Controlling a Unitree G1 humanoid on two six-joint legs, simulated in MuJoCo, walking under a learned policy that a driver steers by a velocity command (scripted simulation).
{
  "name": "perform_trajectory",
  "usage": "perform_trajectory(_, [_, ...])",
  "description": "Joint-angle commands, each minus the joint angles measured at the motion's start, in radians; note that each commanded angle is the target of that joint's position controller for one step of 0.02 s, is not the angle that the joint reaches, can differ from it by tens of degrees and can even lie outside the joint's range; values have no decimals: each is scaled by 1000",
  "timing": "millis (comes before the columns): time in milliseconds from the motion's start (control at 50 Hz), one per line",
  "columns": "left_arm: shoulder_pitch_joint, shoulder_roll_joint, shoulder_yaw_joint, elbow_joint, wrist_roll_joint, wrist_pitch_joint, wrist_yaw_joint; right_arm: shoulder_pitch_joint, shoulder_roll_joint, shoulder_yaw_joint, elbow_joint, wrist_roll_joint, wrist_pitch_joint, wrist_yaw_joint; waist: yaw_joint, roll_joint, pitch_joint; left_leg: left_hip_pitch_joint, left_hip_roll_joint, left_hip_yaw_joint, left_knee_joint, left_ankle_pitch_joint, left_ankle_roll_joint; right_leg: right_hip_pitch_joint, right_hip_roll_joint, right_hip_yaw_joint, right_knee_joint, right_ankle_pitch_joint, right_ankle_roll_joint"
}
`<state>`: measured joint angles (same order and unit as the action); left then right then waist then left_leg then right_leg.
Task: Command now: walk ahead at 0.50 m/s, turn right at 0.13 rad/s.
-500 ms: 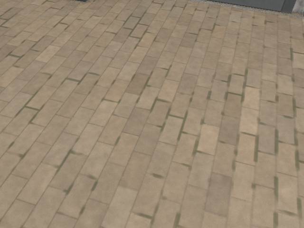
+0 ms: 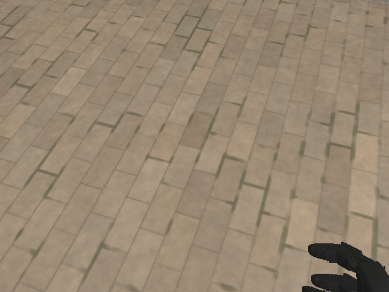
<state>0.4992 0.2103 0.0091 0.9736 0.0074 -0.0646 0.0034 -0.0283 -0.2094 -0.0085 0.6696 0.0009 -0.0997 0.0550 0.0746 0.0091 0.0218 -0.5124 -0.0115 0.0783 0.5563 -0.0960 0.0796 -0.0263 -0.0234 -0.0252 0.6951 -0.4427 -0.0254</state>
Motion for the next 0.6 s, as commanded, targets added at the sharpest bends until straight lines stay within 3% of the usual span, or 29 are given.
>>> perform_trajectory(20, [-22,108,22,-114,-34,-59,-13,418,-156,-69,34,-16,10,-37,-213,138,-422,923,420,-698,-192,30,264,-711,23,204,749,-45,-20])
perform_trajectory(40, [-128,143,35,-157,-55,-64,-9,336,-126,-57,23,-11,10,-42,-172,94,-268,731,386,-510,-218,75,209,-717,-26,165,738,53,-19])
perform_trajectory(60, [-182,127,36,-174,-48,-59,-2,277,-92,-48,28,-10,0,-35,-133,21,-180,570,340,-393,-272,141,176,-691,-57,147,684,123,-14])
perform_trajectory(100, [-146,88,43,-169,-40,-27,4,235,-46,-39,44,-16,-20,-29,-69,62,-106,416,266,-233,-340,139,131,-619,-103,141,611,207,-10])
perform_trajectory(140, [-132,54,43,-174,-41,-2,-2,246,-62,-49,73,-10,-28,-28,-44,65,-54,348,255,-171,-387,166,134,-641,-113,141,611,219,-6])
perform_trajectory(180, [-180,61,49,-199,-43,11,-3,251,-97,-58,89,-21,-33,-32,-37,46,-1,302,255,-107,-414,218,127,-699,-118,161,557,277,6])
perform_trajectory(260, [-315,60,47,-249,-27,2,-19,256,-135,-64,100,-24,-33,-53,-64,34,21,291,189,43,-416,262,80,-672,-94,99,237,521,4])
perform_trajectory(320, [-451,42,34,-296,-25,-7,-41,330,-177,-75,125,-8,-27,-67,-124,16,36,399,229,58,-414,283,68,-674,-83,38,56,566,-13])
perform_trajectory(380, [-534,52,34,-351,-28,-4,-60,379,-194,-84,147,4,5,-76,-148,19,49,584,282,74,-342,385,61,-756,-69,7,-26,481,-39])
perform_trajectory(440, [-491,99,57,-379,-24,8,-68,356,-228,-96,137,11,28,-86,-93,81,-16,646,292,115,-179,790,31,-615,16,-76,-44,313,-94])
perform_trajectory(460, [-410,128,73,-369,-24,13,-67,342,-245,-102,131,12,36,-90,-44,103,-61,638,285,124,-59,908,22,-507,55,-96,-48,265,-118])
perform_trajectory(480, [-260,179,102,-340,-24,15,-58,315,-253,-104,123,18,42,-91,43,87,-133,570,252,143,142,892,-5,-295,93,-92,-129,310,-155])
perform_trajectory(500, [-92,265,137,-304,-17,23,-38,315,-232,-95,99,8,36,-95,109,3,-228,327,198,141,444,595,-45,28,6,82,-153,361,-205])
perform_trajectory(520, [-115,363,148,-314,-23,14,-31,430,-64,-43,47,-35,7,-71,-31,-264,-311,-160,-19,46,811,-439,-108,396,-253,630,-199,318,-396])
perform_trajectory(540, [-61,294,131,-333,-18,7,-30,344,-139,-50,28,2,-38,-51,47,-186,-457,-283,-41,-183,941,-476,-98,474,-311,874,-356,195,-452])
perform_trajectory(560, [-101,234,118,-331,-12,2,-27,247,-172,-59,-6,36,-56,-44,56,-133,-322,-361,17,-197,922,-371,-78,387,-275,722,-374,232,-385])
perform_trajectory(580, [-179,196,106,-345,-24,-1,-26,223,-167,-54,-16,24,-63,-51,6,-24,-222,-333,64,-188,829,-278,-70,217,-232,590,-376,320,-340])
perform_trajectory(600, [-247,167,97,-362,-27,-1,-27,215,-171,-60,-15,-2,-59,-60,-41,22,-161,-265,94,-175,749,-238,-81,61,-195,501,-391,422,-313])
